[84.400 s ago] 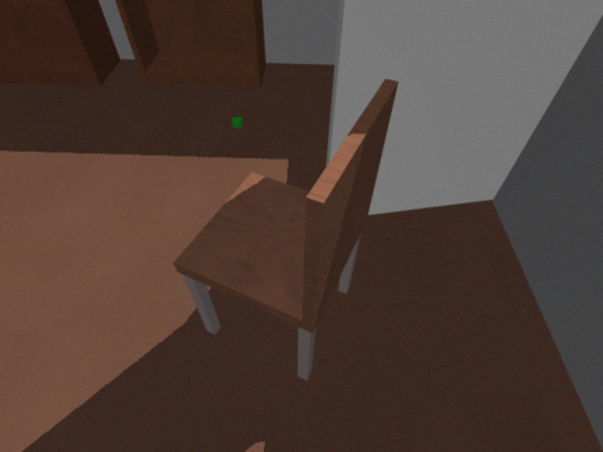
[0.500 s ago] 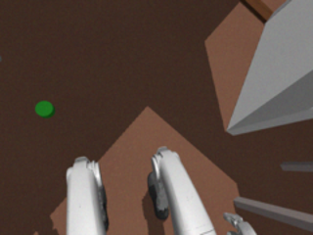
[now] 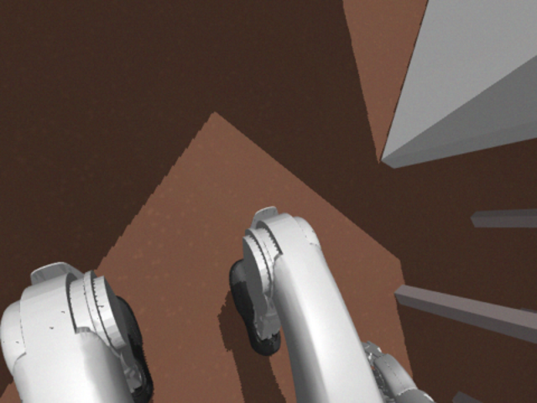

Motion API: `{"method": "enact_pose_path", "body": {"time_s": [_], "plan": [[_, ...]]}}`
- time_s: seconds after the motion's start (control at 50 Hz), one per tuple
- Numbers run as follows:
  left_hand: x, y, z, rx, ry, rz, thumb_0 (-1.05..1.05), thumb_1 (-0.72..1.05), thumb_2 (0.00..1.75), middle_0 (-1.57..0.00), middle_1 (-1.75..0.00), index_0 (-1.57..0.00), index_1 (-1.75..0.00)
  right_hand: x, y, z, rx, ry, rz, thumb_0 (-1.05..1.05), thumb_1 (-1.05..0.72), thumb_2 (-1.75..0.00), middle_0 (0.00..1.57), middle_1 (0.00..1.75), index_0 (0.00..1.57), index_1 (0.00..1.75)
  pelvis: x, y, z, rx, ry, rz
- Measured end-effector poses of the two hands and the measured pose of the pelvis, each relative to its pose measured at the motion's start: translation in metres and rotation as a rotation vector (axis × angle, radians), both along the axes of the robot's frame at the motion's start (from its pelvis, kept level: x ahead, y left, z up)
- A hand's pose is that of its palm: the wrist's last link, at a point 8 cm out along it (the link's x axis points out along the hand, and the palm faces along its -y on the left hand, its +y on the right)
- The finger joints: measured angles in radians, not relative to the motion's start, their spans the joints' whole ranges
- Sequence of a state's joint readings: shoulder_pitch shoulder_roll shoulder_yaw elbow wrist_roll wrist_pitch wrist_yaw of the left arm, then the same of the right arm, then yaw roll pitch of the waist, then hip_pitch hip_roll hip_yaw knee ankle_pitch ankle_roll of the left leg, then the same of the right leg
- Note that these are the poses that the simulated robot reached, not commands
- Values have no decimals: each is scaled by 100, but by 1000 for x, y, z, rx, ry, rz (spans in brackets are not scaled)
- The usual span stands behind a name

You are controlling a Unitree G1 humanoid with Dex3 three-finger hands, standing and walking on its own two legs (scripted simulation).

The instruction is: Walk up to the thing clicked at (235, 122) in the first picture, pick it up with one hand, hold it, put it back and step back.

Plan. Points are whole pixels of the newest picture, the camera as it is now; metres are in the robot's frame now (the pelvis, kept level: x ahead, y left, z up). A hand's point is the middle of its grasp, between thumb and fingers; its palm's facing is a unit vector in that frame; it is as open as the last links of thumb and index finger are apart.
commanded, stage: approach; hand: left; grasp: from above
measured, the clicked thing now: out of the picture +0.52 +0.36 -0.32
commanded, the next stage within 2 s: rest palm in 0.10 s
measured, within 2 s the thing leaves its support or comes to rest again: neither
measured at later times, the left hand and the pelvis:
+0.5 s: hand out of the picture +0.51 +0.35 -0.25, palm faces -0.45 -0.13 -0.88, open 14.2 cm; pelvis +0.01 +0.00 -0.02, yaw -5 degrees
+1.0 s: hand out of the picture +0.49 +0.35 -0.27, palm faces -0.41 -0.11 -0.91, open 14.2 cm; pelvis +0.01 +0.00 -0.03, yaw -6 degrees
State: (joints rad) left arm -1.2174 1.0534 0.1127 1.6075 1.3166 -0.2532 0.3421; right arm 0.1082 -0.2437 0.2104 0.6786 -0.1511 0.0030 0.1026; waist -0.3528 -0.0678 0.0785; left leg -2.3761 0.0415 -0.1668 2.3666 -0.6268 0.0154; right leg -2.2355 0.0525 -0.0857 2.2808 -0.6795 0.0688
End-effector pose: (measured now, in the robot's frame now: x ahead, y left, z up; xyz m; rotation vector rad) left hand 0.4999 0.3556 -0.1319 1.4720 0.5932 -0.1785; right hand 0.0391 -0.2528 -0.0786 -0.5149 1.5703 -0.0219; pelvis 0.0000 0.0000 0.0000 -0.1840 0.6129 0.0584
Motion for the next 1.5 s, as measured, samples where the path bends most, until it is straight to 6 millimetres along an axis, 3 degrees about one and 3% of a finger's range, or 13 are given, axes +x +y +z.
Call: {"method": "enact_pose_path", "body": {"time_s": [0.16,0.26,0.4,0.62,0.96,1.3,1.5], "plan": [[15,-20,-42,-32,18,-28,0,-53,94,-8,-112,-11,-109,-2,-2,4,-26,25,38,-1,-93,-90,20,30,20,30,10,-1,-13,-19,-28,-25],[24,-27,-57,-30,-24,-33,0,-53,94,-9,-110,-11,-107,-2,-5,11,-45,38,64,-1,-93,-90,20,30,20,30,14,-1,-17,-31,-42,-39],[25,-19,-59,15,-46,15,0,-54,95,-8,-106,-10,-105,-1,-7,14,-42,31,94,-1,-93,-90,20,30,20,30,14,1,-19,-45,-59,-52],[0,0,-64,-11,45,50,0,-56,97,-8,-105,-9,-104,8,-3,8,-29,-10,154,-1,-93,-91,20,30,20,30,7,3,-24,-57,-105,-53],[-8,-8,-77,-17,-58,-41,0,-55,98,-8,-104,-8,-104,26,1,10,-39,-43,238,-1,-92,-91,20,30,20,30,6,4,-29,-78,-135,-59],[-1,-14,-83,-3,17,26,0,-53,94,-8,-108,-9,-106,5,5,5,17,-13,205,0,-93,-91,20,30,20,30,7,2,-29,-69,-128,-68],[-1,-19,-82,-30,-34,-14,0,-53,95,-8,-106,-9,-105,10,3,6,17,-16,236,0,-93,-91,20,30,20,30,5,2,-29,-74,-143,-71]]}}
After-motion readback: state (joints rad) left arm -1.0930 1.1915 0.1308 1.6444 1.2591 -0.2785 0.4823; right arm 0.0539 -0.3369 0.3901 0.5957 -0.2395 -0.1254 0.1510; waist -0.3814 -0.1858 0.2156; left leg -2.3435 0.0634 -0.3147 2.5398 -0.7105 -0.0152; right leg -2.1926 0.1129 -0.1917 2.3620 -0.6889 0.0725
